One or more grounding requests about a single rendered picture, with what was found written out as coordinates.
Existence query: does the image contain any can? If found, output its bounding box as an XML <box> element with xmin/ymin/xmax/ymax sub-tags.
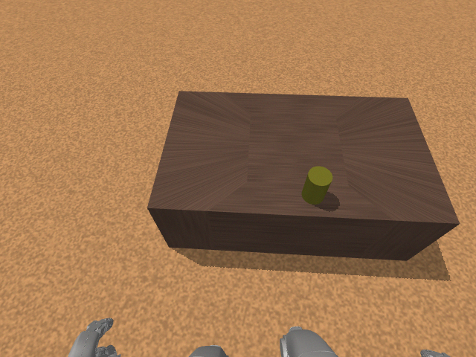
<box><xmin>302</xmin><ymin>166</ymin><xmax>332</xmax><ymax>205</ymax></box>

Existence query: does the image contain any left robot hand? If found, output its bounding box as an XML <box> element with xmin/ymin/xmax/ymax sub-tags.
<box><xmin>68</xmin><ymin>318</ymin><xmax>121</xmax><ymax>357</ymax></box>

